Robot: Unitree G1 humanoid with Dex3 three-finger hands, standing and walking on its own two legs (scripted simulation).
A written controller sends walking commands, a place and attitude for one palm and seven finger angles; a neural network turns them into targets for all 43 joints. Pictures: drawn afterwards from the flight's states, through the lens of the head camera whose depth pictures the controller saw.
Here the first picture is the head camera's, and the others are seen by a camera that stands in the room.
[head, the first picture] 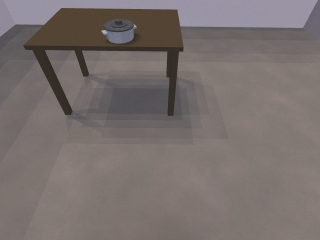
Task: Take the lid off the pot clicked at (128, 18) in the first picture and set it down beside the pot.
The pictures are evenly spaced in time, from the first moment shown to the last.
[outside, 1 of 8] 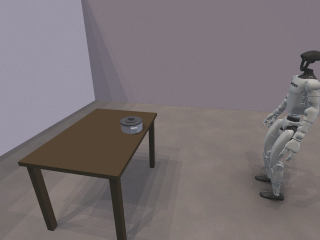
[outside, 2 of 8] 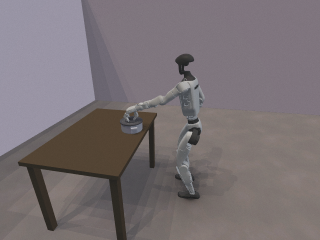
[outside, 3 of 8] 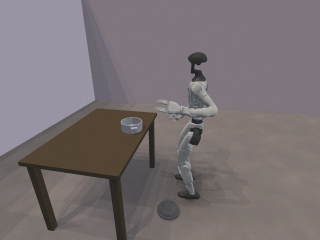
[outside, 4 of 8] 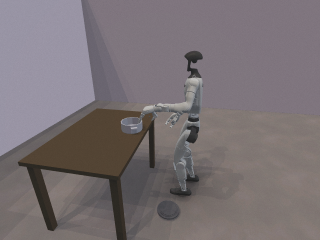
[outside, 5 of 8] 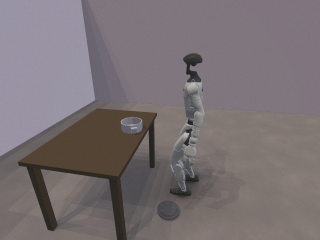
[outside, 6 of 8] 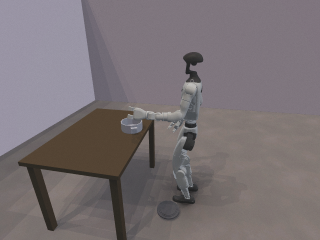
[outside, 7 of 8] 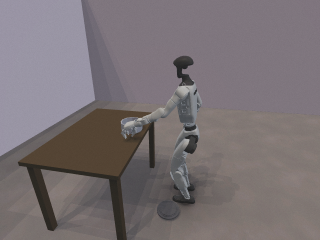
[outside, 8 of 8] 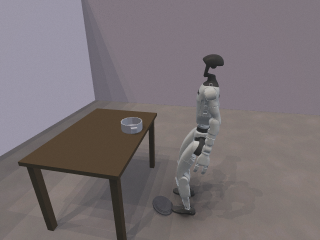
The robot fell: no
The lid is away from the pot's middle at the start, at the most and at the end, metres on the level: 0.00 0.47 0.37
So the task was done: no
